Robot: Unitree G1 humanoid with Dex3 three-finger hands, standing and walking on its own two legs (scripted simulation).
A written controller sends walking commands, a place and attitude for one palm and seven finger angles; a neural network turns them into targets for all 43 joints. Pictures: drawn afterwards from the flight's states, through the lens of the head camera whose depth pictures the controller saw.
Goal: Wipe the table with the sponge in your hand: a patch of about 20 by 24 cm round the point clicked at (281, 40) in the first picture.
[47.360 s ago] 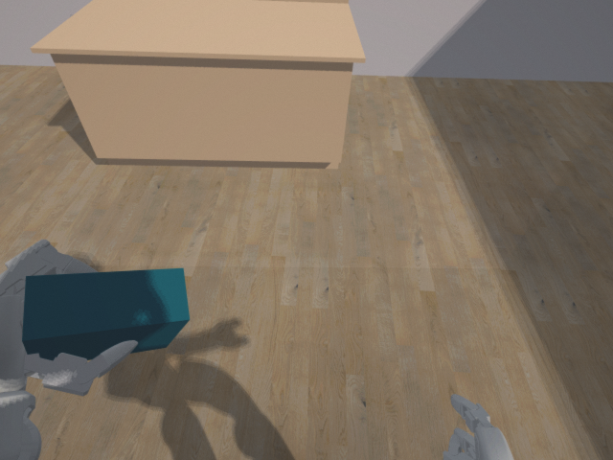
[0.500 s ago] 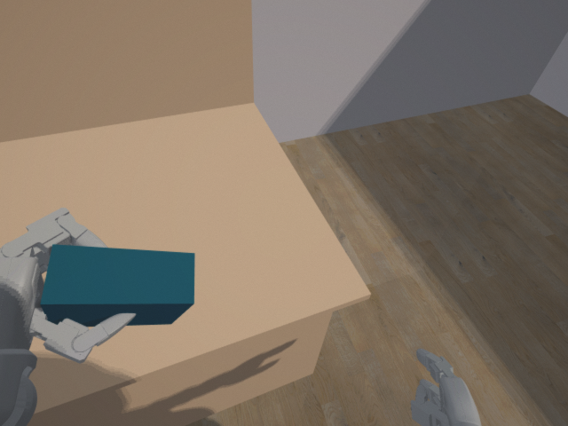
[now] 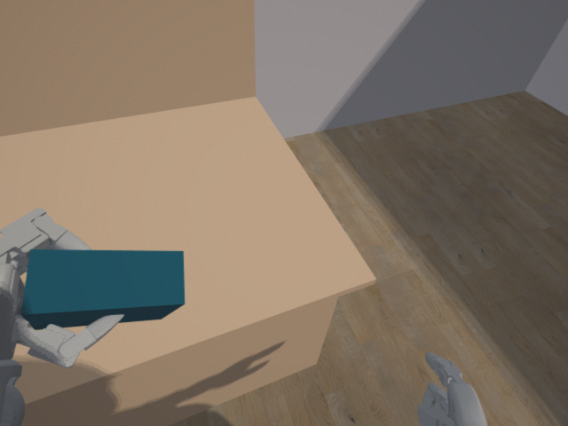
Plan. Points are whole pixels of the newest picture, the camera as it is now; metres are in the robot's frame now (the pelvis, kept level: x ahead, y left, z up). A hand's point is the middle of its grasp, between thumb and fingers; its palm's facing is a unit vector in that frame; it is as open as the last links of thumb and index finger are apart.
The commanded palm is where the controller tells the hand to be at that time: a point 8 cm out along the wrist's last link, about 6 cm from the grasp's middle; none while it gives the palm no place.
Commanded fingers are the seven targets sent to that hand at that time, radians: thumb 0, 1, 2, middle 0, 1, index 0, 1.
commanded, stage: step back with the hand held close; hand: left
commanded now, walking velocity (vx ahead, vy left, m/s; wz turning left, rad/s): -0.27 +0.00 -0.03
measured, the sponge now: (130, 290) +0.23 +0.19 +0.15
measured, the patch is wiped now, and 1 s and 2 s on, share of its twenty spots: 1.00 1.00 1.00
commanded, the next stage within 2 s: stop stepping back and stand still in 0.78 s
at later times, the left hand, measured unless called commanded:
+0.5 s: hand (59, 344) +0.16 +0.22 +0.17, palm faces +0.27 -0.89 -0.37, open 9.4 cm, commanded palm +0.10 +0.27 +0.19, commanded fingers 0.00 0.10 1.30 -1.20 -1.60 -1.20 -1.60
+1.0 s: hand out of the picture -0.01 +0.20 +0.18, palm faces +0.33 -0.88 -0.35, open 9.4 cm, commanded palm -0.05 +0.24 +0.19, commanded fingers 0.00 0.10 1.30 -1.20 -1.60 -1.20 -1.60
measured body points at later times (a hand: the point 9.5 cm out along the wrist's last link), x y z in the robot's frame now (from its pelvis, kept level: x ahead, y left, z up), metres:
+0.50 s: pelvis -0.06 +0.00 +0.01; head -0.04 +0.03 +0.46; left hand +0.14 +0.26 +0.19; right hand +0.09 -0.25 -0.06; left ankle -0.05 +0.10 -0.70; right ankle -0.05 -0.14 -0.72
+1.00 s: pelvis -0.22 -0.03 +0.01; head -0.23 -0.02 +0.46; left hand -0.03 +0.24 +0.20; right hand -0.07 -0.27 -0.08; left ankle -0.17 +0.09 -0.65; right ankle -0.19 -0.15 -0.72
